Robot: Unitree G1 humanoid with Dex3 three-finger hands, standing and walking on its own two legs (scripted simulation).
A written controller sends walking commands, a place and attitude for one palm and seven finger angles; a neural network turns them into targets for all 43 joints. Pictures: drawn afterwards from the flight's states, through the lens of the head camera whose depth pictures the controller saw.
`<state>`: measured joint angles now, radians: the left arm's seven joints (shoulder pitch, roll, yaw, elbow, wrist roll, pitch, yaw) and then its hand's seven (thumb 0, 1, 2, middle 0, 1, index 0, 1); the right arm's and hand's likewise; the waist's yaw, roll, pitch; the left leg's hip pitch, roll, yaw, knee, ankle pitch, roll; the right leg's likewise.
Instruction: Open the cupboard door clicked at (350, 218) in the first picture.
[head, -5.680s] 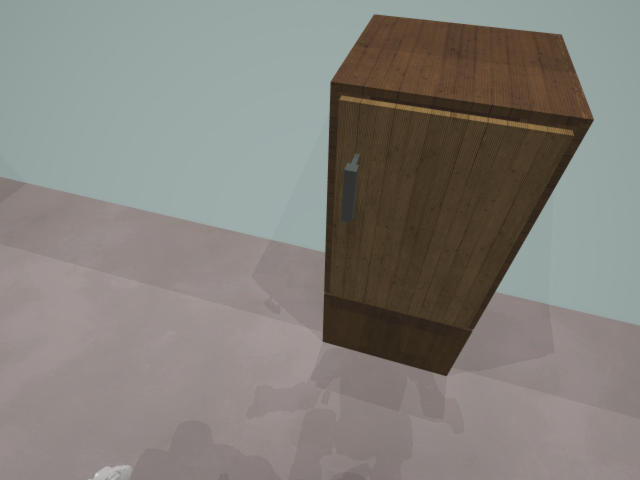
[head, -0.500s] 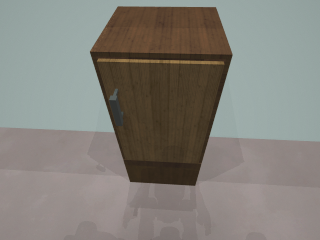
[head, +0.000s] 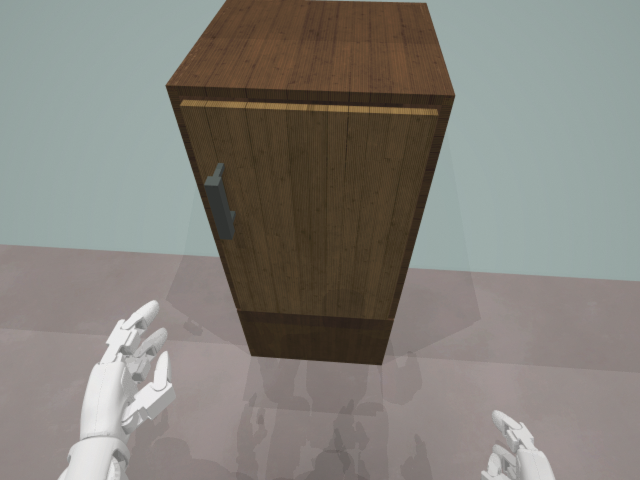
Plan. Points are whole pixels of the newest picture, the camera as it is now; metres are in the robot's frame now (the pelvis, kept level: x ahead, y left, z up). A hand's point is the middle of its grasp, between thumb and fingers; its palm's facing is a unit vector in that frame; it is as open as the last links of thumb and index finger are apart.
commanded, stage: raise the hand with hooked fingers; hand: left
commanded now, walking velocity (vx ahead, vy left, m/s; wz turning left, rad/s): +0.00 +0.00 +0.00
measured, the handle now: (223, 201) +0.57 +0.19 +0.00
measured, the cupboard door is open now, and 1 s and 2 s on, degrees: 0 0 0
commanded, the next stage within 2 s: move the hooked fingers beside the handle in 1.86 s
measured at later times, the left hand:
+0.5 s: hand (154, 423) +0.20 +0.21 -0.02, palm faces -0.15 -0.99 -0.03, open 10.5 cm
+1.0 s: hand (87, 395) +0.22 +0.29 +0.02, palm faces +0.00 -1.00 -0.07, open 13.3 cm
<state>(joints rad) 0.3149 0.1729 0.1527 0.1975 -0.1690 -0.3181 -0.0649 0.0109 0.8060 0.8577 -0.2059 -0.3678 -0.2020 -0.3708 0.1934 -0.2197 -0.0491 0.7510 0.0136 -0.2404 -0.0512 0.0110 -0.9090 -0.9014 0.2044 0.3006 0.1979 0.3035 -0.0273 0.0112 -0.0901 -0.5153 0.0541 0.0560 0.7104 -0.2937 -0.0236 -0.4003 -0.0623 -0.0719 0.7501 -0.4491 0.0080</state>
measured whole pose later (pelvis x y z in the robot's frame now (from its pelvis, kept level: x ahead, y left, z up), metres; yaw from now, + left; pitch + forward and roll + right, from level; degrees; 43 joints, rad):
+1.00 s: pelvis -0.04 +0.04 -0.05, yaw +0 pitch +12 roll -4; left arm 0.17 0.37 0.35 0.15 -0.33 -0.31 -0.41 0.00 -0.34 0.37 -0.29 -1.10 -0.29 -1.11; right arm 0.25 -0.24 0.03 0.53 0.04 -0.24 -0.06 0.01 -0.90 -0.90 0.21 0.30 0.20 0.30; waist -0.01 0.01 -0.12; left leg -0.88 0.08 0.01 1.07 -0.40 0.03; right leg -0.70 -0.04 -0.09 1.01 -0.51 0.03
